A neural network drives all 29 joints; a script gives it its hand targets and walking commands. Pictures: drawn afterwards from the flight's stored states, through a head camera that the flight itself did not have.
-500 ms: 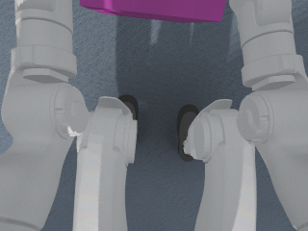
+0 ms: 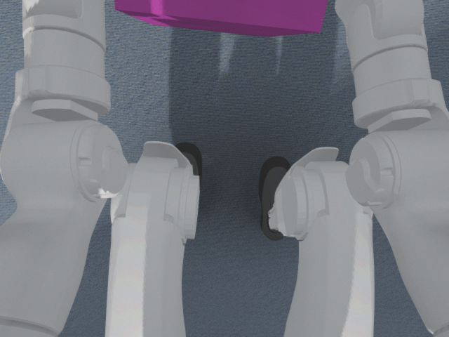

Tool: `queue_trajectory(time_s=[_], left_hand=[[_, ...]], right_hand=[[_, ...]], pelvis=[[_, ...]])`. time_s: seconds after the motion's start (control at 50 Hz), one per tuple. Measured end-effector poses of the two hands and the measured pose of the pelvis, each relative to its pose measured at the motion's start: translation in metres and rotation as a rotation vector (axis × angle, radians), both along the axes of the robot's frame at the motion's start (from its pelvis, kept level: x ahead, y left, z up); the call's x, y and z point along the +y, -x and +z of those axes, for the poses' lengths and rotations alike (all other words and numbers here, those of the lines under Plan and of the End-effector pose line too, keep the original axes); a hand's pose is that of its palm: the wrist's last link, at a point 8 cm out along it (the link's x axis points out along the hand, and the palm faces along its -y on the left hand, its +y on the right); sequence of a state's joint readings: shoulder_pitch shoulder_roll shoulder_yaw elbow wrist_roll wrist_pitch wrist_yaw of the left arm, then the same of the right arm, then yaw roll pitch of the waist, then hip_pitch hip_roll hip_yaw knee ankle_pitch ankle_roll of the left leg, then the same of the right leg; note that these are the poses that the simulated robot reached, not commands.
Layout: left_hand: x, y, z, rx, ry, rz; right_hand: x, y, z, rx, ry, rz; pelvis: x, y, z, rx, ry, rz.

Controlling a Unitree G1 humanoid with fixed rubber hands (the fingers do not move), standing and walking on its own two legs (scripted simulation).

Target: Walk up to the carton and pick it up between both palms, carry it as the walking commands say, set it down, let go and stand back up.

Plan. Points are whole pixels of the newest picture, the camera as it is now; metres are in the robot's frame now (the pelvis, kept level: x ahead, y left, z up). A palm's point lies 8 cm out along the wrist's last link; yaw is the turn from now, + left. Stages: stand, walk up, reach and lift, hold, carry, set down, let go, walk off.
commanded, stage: set down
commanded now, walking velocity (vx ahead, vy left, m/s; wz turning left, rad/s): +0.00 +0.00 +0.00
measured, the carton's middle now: out of the picture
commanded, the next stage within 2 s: none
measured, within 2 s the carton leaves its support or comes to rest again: rests again in 0.10 s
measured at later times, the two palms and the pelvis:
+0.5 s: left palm out of the picture +0.56 +0.21 -0.18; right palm out of the picture +0.57 -0.10 -0.19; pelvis +0.01 +0.00 -0.01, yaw +0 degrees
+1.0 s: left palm out of the picture +0.55 +0.21 -0.20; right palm out of the picture +0.57 -0.10 -0.19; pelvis +0.01 +0.00 -0.01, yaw +0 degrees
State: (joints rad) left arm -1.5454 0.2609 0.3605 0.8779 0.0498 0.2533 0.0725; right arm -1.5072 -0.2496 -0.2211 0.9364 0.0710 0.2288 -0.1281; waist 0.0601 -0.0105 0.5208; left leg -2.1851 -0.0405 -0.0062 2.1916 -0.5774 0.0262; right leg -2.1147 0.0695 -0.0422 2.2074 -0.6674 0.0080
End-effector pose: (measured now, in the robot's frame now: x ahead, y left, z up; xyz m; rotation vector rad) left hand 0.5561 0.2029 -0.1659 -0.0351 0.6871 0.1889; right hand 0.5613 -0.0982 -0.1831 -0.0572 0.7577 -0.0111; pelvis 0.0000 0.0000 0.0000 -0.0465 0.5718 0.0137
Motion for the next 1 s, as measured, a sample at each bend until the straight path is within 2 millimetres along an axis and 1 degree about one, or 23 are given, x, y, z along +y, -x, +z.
queue_trajectory(time_s=[0.5,0.86,0.9,1.0], left_hand=[[0.003,-0.006,-0.009,0.001,0.003,-0.009],[0.005,-0.005,-0.011,-0.022,0.007,-0.023],[0.007,-0.003,-0.013,-0.016,0.004,-0.022],[0.01,0.009,-0.029,0.055,0.012,-0.011]], right_hand=[[0.001,-0.007,-0.009,-0.003,-0.03,0.006],[-0.001,-0.006,-0.009,-0.018,-0.029,0.007],[0.0,-0.006,-0.009,-0.025,-0.026,0.012],[0.0,-0.005,-0.011,-0.041,0.012,0.018]], pelvis=[[0.001,-0.007,-0.006,0.002,0.002,-0.006],[0.001,-0.007,-0.01,-0.01,0.0,-0.007],[0.001,-0.007,-0.01,-0.01,0.0,-0.007],[0.001,-0.007,-0.01,-0.01,0.0,-0.007]])
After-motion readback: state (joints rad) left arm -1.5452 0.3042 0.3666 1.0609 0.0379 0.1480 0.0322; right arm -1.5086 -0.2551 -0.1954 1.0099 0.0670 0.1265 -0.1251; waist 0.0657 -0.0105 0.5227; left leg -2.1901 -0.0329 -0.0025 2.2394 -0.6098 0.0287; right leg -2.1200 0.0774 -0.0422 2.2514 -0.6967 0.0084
